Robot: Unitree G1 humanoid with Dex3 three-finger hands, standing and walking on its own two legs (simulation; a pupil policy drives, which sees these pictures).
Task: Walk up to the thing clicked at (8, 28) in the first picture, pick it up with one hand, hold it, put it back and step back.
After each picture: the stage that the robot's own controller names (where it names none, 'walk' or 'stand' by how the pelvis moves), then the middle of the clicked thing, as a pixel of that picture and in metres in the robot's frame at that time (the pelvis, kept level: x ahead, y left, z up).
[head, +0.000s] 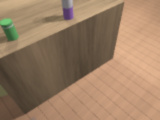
stand; (9, 30) +0.77 +0.45 -0.05
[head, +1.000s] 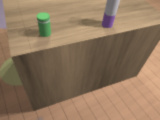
walk; (44, 25) +0.74 +0.21 -0.03
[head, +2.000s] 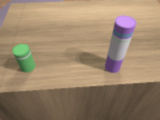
rise first; (24, 58) +0.49 +0.27 -0.02
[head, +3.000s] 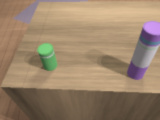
stand; (48, 57) +0.51 +0.19 -0.03
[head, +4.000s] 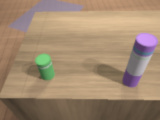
stand; (45, 67) +0.49 +0.20 -0.05
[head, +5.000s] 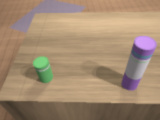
stand; (43, 70) +0.48 +0.20 -0.05
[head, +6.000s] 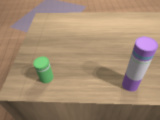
stand; (44, 70) +0.47 +0.20 -0.05
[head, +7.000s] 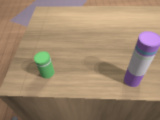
rise first; (44, 65) +0.48 +0.20 -0.05
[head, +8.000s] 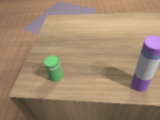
go down; (53, 69) +0.48 +0.19 -0.05
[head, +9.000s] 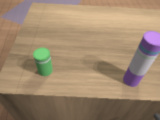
go down; (43, 62) +0.49 +0.17 -0.03
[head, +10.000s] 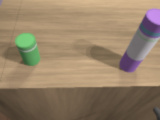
go down; (28, 50) +0.49 +0.18 +0.01
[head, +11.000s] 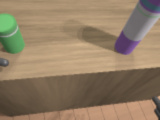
close in; (9, 35) +0.50 +0.19 +0.05
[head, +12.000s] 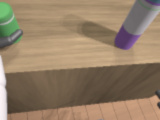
close; (6, 24) +0.53 +0.18 +0.06
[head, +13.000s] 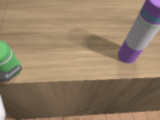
lift; (4, 60) +0.42 +0.23 +0.04
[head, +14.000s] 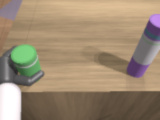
lift; (28, 65) +0.38 +0.18 +0.10
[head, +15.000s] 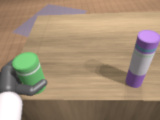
hold; (31, 74) +0.32 +0.17 +0.14
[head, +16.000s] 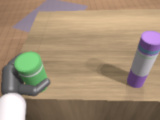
hold; (33, 73) +0.32 +0.17 +0.14
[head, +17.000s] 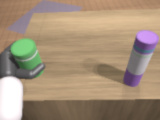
crouch; (29, 59) +0.37 +0.18 +0.15
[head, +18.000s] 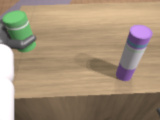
lower; (21, 32) +0.47 +0.18 +0.16
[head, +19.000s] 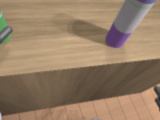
lower; out of the picture +0.54 +0.19 +0.06
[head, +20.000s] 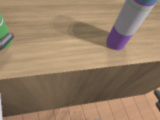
lower; out of the picture +0.52 +0.19 +0.06
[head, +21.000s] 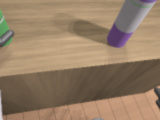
lower; out of the picture +0.53 +0.19 +0.06
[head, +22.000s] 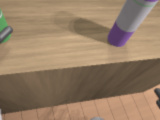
lower; out of the picture +0.53 +0.19 +0.06
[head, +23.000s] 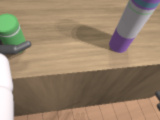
open; (11, 35) +0.50 +0.16 +0.05
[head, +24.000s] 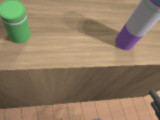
rise; (16, 23) +0.51 +0.16 +0.05
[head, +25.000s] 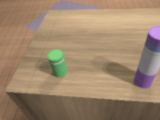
sink last; (58, 63) +0.48 +0.16 +0.00
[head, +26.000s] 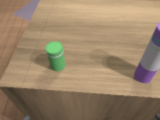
stand; (56, 57) +0.48 +0.15 +0.00
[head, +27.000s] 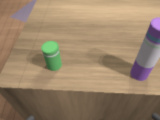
stand; (52, 56) +0.49 +0.15 +0.01
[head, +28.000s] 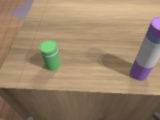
stand; (50, 56) +0.48 +0.16 +0.01
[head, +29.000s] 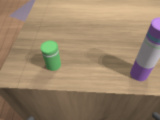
stand; (51, 56) +0.48 +0.16 +0.01
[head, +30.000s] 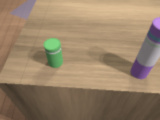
stand; (54, 53) +0.50 +0.15 +0.00
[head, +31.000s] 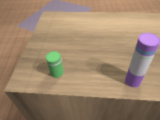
walk; (55, 65) +0.50 +0.16 -0.05
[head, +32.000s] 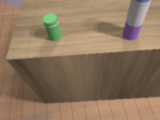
walk; (52, 27) +0.63 +0.15 -0.02
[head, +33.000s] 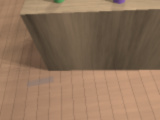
walk; out of the picture +0.95 +0.16 -0.03
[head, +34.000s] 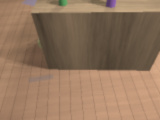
stand; out of the picture +1.15 +0.16 -0.03
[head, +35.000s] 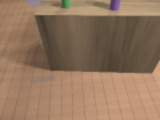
stand; out of the picture +1.13 +0.14 -0.05
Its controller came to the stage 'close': yes
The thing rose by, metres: 0.21
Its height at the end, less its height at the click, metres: +0.00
